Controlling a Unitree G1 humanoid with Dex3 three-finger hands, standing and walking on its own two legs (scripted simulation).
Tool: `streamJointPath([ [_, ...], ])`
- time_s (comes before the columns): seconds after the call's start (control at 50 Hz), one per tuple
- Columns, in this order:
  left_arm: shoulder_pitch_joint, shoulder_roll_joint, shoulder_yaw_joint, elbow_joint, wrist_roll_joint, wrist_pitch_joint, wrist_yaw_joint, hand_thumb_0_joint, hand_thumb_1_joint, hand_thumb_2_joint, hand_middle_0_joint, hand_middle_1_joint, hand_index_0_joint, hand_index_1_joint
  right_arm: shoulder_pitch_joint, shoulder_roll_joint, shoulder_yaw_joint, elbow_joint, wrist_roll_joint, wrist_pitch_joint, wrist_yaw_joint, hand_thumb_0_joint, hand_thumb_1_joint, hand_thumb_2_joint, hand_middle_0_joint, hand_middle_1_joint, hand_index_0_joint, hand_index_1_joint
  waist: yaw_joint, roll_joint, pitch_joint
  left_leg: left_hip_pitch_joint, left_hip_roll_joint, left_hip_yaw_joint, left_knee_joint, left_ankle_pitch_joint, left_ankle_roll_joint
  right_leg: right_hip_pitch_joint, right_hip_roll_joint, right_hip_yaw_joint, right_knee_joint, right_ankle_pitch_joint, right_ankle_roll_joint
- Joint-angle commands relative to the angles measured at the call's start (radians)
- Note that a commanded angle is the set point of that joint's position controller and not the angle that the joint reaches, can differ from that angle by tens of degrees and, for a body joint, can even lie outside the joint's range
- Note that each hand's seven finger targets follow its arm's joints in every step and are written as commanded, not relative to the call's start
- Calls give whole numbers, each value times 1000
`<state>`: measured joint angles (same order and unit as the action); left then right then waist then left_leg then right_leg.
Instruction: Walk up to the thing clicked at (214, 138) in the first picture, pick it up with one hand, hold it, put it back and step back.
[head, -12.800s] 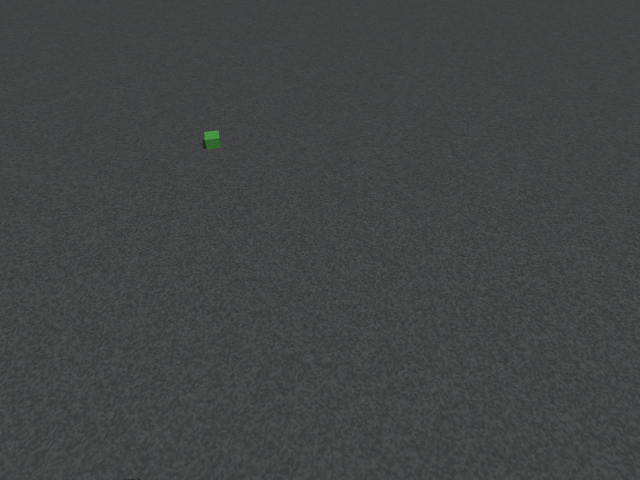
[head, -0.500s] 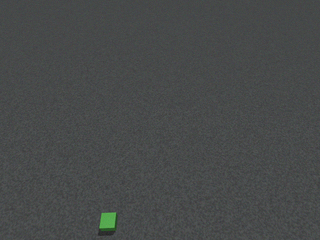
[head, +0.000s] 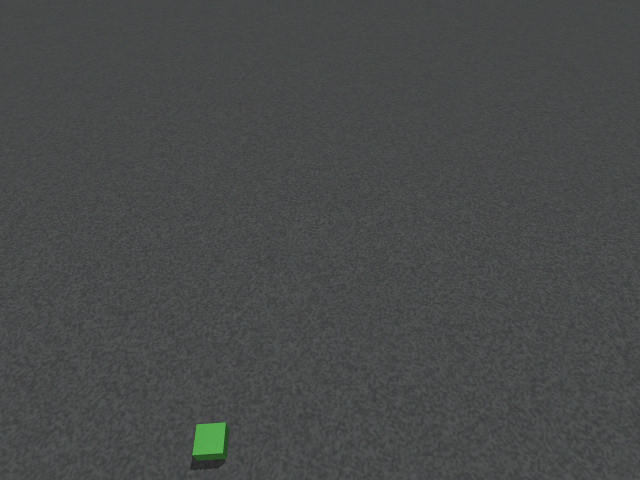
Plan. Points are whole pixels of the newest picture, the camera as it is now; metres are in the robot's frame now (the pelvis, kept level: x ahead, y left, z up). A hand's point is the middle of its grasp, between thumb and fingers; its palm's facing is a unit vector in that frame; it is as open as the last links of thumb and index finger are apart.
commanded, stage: walk up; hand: left
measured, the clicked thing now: (211, 441) +0.39 +0.32 -0.75
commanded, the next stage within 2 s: stand in 0.34 s
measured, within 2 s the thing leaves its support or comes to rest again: neither
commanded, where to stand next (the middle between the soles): +0.05 +0.02 m, yaw +3 degrees
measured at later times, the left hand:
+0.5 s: hand out of the picture +0.08 +0.26 -0.15, palm faces -0.03 -0.94 -0.34, open 7.4 cm
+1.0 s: hand out of the picture +0.02 +0.27 -0.15, palm faces -0.03 -0.94 -0.34, open 7.4 cm
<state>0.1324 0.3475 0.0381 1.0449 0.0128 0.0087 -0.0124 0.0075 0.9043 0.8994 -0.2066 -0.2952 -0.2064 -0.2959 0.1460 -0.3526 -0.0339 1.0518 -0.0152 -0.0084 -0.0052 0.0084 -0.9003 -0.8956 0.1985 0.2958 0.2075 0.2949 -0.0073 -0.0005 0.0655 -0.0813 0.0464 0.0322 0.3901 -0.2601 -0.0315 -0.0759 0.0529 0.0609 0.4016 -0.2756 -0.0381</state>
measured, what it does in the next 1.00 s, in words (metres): stands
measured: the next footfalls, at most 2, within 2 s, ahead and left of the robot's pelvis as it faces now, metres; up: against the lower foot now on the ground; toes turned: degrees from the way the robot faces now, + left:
none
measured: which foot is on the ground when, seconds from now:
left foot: down 0.00-1.00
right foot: down 0.00-1.00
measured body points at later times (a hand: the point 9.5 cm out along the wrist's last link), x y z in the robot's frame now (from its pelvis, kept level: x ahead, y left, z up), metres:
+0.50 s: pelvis -0.02 +0.01 +0.00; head +0.00 +0.00 +0.45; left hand +0.08 +0.31 -0.12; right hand +0.06 -0.30 -0.13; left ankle -0.03 +0.14 -0.74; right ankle -0.04 -0.10 -0.74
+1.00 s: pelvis -0.04 +0.02 +0.01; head -0.03 +0.02 +0.46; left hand +0.02 +0.32 -0.13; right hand +0.02 -0.28 -0.13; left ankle -0.03 +0.14 -0.74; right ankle -0.04 -0.10 -0.74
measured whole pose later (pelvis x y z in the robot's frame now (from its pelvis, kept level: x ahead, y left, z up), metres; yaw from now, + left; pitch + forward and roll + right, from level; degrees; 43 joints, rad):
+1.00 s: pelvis -0.04 +0.02 +0.01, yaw +1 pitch -2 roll +0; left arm 0.14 0.35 0.00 1.12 0.02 -0.01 -0.01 0.01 0.90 0.90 -0.21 -0.30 -0.21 -0.30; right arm 0.13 -0.34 -0.02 1.14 -0.01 0.00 0.01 0.01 -0.90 -0.90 0.20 0.30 0.21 0.29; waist -0.01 -0.01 0.06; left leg -0.11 0.02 0.03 0.31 -0.16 0.00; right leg -0.09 0.02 0.06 0.30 -0.17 0.00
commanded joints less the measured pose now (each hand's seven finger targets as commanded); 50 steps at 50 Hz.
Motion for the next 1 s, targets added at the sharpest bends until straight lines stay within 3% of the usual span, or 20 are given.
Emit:
streamJointPath([
  [0.0,-38,227,44,-67,-6,-28,17,0,900,900,-200,-300,-200,-300,-25,-208,-38,-71,-1,-34,-12,0,-900,-900,200,300,200,300,-1,-9,-81,61,71,-50,-25,275,75,-44,-127,98,-44,362,-26],
  [0.1,-23,228,46,-63,-8,-29,17,0,900,900,-200,-300,-200,-300,-33,-212,-39,-74,-1,-31,-12,0,-900,-900,200,300,200,300,3,-8,-82,60,69,-41,-7,262,77,-41,-129,104,-44,371,-26],
  [0.18,-38,227,43,-76,-4,-29,17,0,900,900,-200,-300,-200,-300,-18,-209,-38,-72,-1,-31,-11,0,-900,-900,200,300,200,300,-7,-14,-81,50,67,-38,-12,233,76,-46,-136,121,-51,334,-37],
  [0.28,-37,219,38,-71,-6,-28,14,0,900,900,-200,-300,-200,-300,-30,-213,-37,-71,-2,-32,-10,0,-900,-900,200,300,200,300,0,9,-52,55,81,-57,-41,214,81,-83,-117,108,-52,282,-27],
  [0.3,-31,226,42,-64,-5,-27,14,0,900,900,-200,-300,-200,-300,-33,-218,-42,-71,-1,-32,-11,0,-900,-900,200,300,200,300,0,3,-50,55,82,-62,-31,217,86,-84,-111,101,-44,289,-26],
  [0.32,-51,208,23,-50,-8,-31,20,0,900,900,-200,-300,-200,-300,-66,-205,-28,-59,7,-23,-13,0,-900,-900,200,300,200,300,4,29,-16,22,93,-73,-58,272,72,-78,-151,113,-94,351,-7],
  [0.4,-43,223,20,-37,-9,-37,26,0,900,900,-200,-300,-200,-300,-51,-205,-22,-46,13,-19,-14,0,-900,-900,200,300,200,300,-2,6,-92,89,93,-64,-61,360,60,-18,-154,97,-84,470,0],
  [0.56,-56,217,6,-12,-6,-40,29,0,900,900,-200,-300,-200,-300,-67,-203,-14,-18,7,-13,-7,0,-900,-900,200,300,200,300,-6,-9,-84,80,93,-78,-101,224,57,-42,-155,93,-139,306,13],
  [0.7,-57,223,4,2,-6,-45,28,0,900,900,-200,-300,-200,-300,-62,-202,-16,0,4,-16,-3,0,-900,-900,200,300,200,300,-7,-4,-75,60,96,-89,-121,208,56,-48,-160,89,-147,277,16],
  [0.86,-39,222,1,15,-5,-42,22,0,900,900,-200,-300,-200,-300,-58,-201,-18,18,1,-18,2,0,-900,-900,200,300,200,300,-3,17,-33,2,87,-105,-157,60,57,-79,-151,93,-171,100,17],
  [0.94,-40,221,1,14,0,-42,22,0,900,900,-200,-300,-200,-300,-52,-202,-21,23,1,-17,3,0,-900,-900,200,300,200,300,-5,8,-38,-5,87,-110,-152,40,61,-91,-153,95,-176,72,18],
  [0.98,-35,221,-1,14,-1,-44,22,0,900,900,-200,-300,-200,-300,-60,-208,-23,22,2,-20,2,0,-900,-900,200,300,200,300,-2,4,-67,27,95,-115,-140,125,62,-73,-158,90,-154,154,13],
])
